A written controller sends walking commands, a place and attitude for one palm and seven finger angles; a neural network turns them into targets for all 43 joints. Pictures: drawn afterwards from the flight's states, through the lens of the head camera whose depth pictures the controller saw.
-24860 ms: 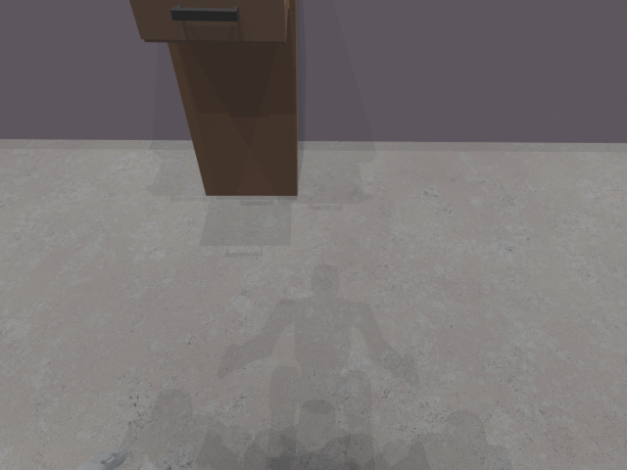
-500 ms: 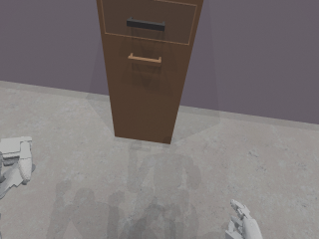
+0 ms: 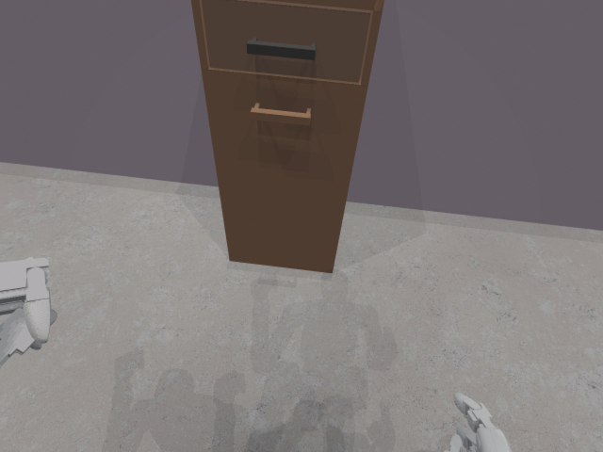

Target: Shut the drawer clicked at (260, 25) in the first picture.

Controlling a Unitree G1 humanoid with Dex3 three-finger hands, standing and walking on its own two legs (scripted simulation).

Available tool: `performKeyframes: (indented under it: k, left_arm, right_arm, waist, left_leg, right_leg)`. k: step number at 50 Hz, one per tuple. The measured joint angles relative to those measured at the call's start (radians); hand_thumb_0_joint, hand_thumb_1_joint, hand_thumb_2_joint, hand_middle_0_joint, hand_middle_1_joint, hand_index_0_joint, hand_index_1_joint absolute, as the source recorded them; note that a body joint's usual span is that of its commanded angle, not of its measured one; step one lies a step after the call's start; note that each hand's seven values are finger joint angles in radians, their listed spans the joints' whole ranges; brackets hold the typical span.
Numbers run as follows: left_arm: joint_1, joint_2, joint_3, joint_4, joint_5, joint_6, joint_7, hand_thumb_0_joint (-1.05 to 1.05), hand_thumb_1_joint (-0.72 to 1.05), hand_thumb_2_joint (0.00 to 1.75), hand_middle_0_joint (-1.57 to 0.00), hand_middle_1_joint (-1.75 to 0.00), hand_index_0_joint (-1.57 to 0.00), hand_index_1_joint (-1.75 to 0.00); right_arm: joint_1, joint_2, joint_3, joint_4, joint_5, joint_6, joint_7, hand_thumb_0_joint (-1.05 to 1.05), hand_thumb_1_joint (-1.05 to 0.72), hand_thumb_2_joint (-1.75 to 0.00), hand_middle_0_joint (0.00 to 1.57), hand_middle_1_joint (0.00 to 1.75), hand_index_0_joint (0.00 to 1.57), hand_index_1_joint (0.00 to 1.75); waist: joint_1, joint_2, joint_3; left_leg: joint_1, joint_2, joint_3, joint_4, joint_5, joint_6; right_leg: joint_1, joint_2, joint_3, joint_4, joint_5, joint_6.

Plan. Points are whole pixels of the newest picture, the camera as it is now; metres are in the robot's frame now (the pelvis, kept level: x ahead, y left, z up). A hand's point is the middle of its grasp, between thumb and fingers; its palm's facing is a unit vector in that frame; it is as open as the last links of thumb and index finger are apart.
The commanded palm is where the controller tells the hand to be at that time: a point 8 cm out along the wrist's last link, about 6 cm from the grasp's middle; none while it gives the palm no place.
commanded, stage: stop stepping back and stand still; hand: left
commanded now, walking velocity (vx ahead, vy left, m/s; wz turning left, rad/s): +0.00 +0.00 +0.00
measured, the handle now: (282, 46) +0.94 +0.09 +0.14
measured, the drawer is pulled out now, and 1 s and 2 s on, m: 0.00 0.00 0.00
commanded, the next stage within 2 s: let the arm hang, fingers relaxed in 0.06 s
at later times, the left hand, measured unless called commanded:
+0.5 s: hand out of the picture +0.02 +0.20 -0.16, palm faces +0.04 -0.97 -0.22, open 3.3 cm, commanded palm none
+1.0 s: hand out of the picture +0.00 +0.24 -0.15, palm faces +0.05 -0.96 -0.29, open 7.2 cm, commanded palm none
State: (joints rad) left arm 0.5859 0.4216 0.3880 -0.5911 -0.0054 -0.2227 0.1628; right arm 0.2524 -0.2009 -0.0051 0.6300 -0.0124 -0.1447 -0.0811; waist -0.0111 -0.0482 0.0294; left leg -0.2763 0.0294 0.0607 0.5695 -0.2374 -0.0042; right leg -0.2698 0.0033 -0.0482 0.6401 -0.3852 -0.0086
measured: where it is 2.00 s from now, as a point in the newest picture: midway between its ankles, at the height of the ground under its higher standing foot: outside the picture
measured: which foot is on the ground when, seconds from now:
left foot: down 0.00-1.00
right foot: down 0.00-1.00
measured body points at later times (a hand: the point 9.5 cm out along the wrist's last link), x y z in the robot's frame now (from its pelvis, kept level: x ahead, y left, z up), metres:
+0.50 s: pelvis -0.02 +0.01 +0.00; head +0.00 +0.02 +0.45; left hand +0.02 +0.25 -0.15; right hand +0.07 -0.23 -0.13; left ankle +0.02 +0.12 -0.73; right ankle +0.02 -0.09 -0.73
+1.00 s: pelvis -0.03 +0.02 +0.01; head -0.02 +0.01 +0.46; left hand +0.00 +0.29 -0.13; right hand -0.02 -0.23 -0.15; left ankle +0.02 +0.12 -0.73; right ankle +0.02 -0.09 -0.73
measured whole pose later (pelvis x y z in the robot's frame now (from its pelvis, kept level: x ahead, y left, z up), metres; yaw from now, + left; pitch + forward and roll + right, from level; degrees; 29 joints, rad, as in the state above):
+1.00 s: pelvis -0.03 +0.02 +0.01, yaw +2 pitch -2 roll +0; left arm 0.19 0.24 0.04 1.13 0.02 0.00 0.01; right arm 0.26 -0.22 -0.02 1.10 -0.03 0.01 -0.01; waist 0.00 0.03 0.05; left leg -0.24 -0.02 0.01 0.44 -0.16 0.03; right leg -0.23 0.00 -0.06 0.42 -0.16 -0.03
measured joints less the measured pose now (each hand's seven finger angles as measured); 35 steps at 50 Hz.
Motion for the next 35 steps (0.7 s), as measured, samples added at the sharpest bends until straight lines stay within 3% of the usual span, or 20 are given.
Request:
performKeyframes:
  k: [2, 7, 9, 11, 15, 18, 21, 22, 25, 30, 35]
  left_arm:
    - [0.009, 0.010, 0.015, 0.005, -0.001, -0.011, -0.003, 0.02, 0.89, 0.89, -1.41, -1.60, -1.40, -1.60]
    - [0.047, -0.034, -0.008, 0.038, -0.016, -0.012, -0.017, 0.01, 0.89, 0.89, -1.40, -1.60, -1.40, -1.60]
    - [0.028, -0.044, -0.039, 0.102, 0.000, -0.012, -0.035, 0.01, 0.89, 0.89, -1.40, -1.60, -1.40, -1.60]
    - [-0.083, -0.050, -0.124, 0.319, 0.022, 0.049, -0.086, 0.01, 0.89, 0.89, -1.40, -1.60, -1.40, -1.60]
    - [-0.265, -0.130, -0.249, 0.847, 0.039, 0.228, -0.129, 0.00, 0.90, 0.90, -1.34, -1.54, -1.34, -1.55]
    - [-0.310, -0.186, -0.322, 1.125, 0.044, 0.277, -0.144, 0.01, 0.91, 0.89, -1.26, -1.47, -1.26, -1.47]
    - [-0.305, -0.231, -0.379, 1.298, 0.041, 0.280, -0.158, 0.02, 0.91, 0.89, -1.16, -1.37, -1.16, -1.37]
    - [-0.304, -0.234, -0.378, 1.344, 0.054, 0.276, -0.135, 0.02, 0.91, 0.89, -1.13, -1.35, -1.13, -1.33]
    - [-0.301, -0.212, -0.369, 1.457, 0.038, 0.271, -0.137, 0.02, 0.90, 0.89, -1.02, -1.27, -1.02, -1.22]
    - [-0.287, -0.193, -0.366, 1.585, 0.032, 0.258, -0.151, 0.02, 0.90, 0.89, -0.83, -1.05, -0.83, -1.02]
    - [-0.285, -0.185, -0.358, 1.666, 0.030, 0.250, -0.154, 0.01, 0.90, 0.89, -0.64, -0.82, -0.64, -0.80]
  right_arm:
    - [-0.007, 0.006, 0.007, -0.011, 0.006, 0.002, 0.012, 0.02, -0.90, -0.90, 0.20, 0.30, 0.20, 0.30]
    - [-0.020, 0.010, 0.011, 0.010, 0.012, 0.035, 0.028, 0.02, -0.90, -0.90, 0.20, 0.30, 0.20, 0.30]
    - [-0.019, 0.001, 0.007, 0.033, 0.010, 0.020, 0.048, 0.02, -0.90, -0.90, 0.20, 0.30, 0.20, 0.30]
    - [-0.032, -0.034, -0.005, 0.081, 0.008, 0.029, 0.084, 0.01, -0.90, -0.90, 0.20, 0.30, 0.20, 0.30]
    - [-0.096, -0.060, 0.004, 0.161, -0.013, 0.098, 0.092, 0.01, -0.90, -0.90, 0.20, 0.30, 0.20, 0.30]
    - [-0.106, -0.046, 0.018, 0.184, -0.020, 0.118, 0.089, 0.01, -0.90, -0.90, 0.20, 0.30, 0.20, 0.30]
    - [-0.093, -0.026, 0.021, 0.215, -0.017, 0.137, 0.086, 0.01, -0.90, -0.90, 0.20, 0.30, 0.20, 0.30]
    - [-0.084, -0.018, 0.019, 0.228, -0.017, 0.145, 0.084, 0.01, -0.90, -0.90, 0.20, 0.30, 0.20, 0.30]
    - [-0.053, -0.003, 0.015, 0.276, -0.019, 0.163, 0.080, 0.01, -0.90, -0.90, 0.20, 0.30, 0.20, 0.30]
    - [-0.003, -0.006, 0.002, 0.353, -0.020, 0.181, 0.074, 0.01, -0.90, -0.90, 0.20, 0.30, 0.20, 0.30]
    - [0.024, -0.014, -0.010, 0.406, -0.018, 0.178, 0.070, 0.01, -0.90, -0.90, 0.20, 0.30, 0.20, 0.30]
  waist:
    - [-0.005, 0.033, 0.005]
    - [0.011, 0.070, -0.015]
    - [0.014, 0.076, -0.025]
    - [0.019, 0.103, -0.043]
    - [0.014, 0.109, -0.030]
    - [0.002, 0.089, 0.011]
    - [-0.002, 0.051, 0.038]
    - [-0.001, 0.039, 0.043]
    - [0.008, 0.021, 0.051]
    - [0.026, 0.044, 0.050]
    - [0.026, 0.074, 0.042]
  left_leg:
    - [-0.014, 0.014, -0.012, 0.025, -0.012, -0.001]
    - [-0.059, -0.011, -0.040, 0.139, -0.111, 0.011]
    - [-0.050, -0.018, -0.042, 0.097, -0.019, 0.018]
    - [-0.060, -0.034, -0.055, 0.081, -0.025, 0.025]
    - [-0.081, -0.069, -0.036, 0.101, -0.078, 0.044]
    - [-0.060, -0.064, -0.034, 0.078, -0.057, 0.042]
    - [-0.036, -0.057, -0.042, 0.036, -0.028, 0.032]
    - [-0.032, -0.054, -0.048, 0.024, -0.018, 0.029]
    - [-0.022, -0.045, -0.066, -0.006, 0.006, 0.022]
    - [-0.007, -0.038, -0.077, -0.051, 0.037, 0.024]
    - [0.006, -0.041, -0.073, -0.081, 0.055, 0.029]
  right_leg:
    - [0.015, 0.014, -0.014, -0.048, 0.120, -0.021]
    - [0.015, 0.027, -0.004, -0.100, 0.126, -0.037]
    - [0.003, 0.020, -0.009, -0.101, 0.130, -0.030]
    - [-0.044, 0.001, -0.027, -0.040, 0.103, -0.016]
    - [-0.103, -0.034, -0.005, 0.054, 0.066, -0.001]
    - [-0.082, -0.029, -0.003, 0.030, 0.084, -0.006]
    - [-0.053, -0.020, -0.011, -0.020, 0.116, -0.017]
    - [-0.045, -0.018, -0.017, -0.037, 0.126, -0.020]
    - [-0.019, -0.006, -0.035, -0.094, 0.159, -0.026]
    - [0.015, 0.004, -0.046, -0.174, 0.205, -0.028]
    - [0.027, 0.003, -0.039, -0.204, 0.218, -0.028]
